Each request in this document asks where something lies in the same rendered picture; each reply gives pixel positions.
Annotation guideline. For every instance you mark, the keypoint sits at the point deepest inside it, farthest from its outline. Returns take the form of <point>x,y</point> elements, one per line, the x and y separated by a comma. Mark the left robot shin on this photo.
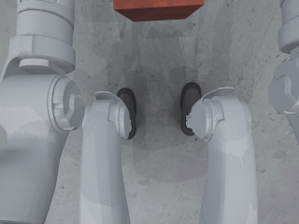
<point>104,95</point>

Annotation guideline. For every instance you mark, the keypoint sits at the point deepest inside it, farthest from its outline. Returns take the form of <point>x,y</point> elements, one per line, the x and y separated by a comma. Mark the robot right upper arm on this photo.
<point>283,91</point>

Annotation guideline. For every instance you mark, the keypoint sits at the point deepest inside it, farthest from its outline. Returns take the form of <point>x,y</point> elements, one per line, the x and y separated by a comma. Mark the robot left upper arm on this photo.
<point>37,112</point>

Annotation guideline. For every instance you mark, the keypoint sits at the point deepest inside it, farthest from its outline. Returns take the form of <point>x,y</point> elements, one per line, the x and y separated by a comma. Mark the robot left thigh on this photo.
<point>102,197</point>

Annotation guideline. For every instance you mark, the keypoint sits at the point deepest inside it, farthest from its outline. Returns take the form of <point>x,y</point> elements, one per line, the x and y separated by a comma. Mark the right robot forearm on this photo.
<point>288,34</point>

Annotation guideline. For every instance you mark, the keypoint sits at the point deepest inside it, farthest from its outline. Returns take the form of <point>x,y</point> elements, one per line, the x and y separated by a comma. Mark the left robot forearm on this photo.
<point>43,44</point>

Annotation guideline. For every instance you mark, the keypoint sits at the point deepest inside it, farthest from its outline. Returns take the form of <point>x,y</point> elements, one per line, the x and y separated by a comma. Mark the carton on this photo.
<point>156,10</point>

